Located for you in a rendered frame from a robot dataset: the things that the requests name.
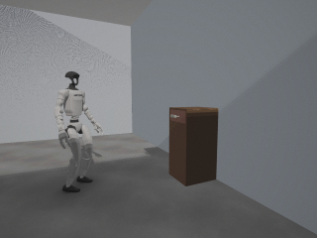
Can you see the robot right upper arm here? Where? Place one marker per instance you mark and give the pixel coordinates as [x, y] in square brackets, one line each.
[62, 94]

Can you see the humanoid robot head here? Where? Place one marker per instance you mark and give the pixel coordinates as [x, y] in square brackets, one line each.
[72, 75]

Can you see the robot right forearm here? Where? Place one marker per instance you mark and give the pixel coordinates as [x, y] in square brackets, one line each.
[59, 119]

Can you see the robot left upper arm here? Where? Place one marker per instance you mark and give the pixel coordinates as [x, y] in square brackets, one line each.
[84, 107]

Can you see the left robot hand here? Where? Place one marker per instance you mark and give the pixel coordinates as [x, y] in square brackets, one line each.
[97, 126]

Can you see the left robot thigh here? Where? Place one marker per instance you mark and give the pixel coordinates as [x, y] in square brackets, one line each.
[87, 141]

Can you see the drawer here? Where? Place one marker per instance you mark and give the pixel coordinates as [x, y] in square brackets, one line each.
[180, 113]

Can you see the right robot hand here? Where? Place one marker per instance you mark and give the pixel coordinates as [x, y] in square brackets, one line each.
[63, 135]

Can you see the cabinet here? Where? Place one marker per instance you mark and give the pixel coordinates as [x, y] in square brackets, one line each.
[192, 151]

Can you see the robot left forearm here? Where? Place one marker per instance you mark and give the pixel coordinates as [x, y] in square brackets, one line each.
[89, 116]

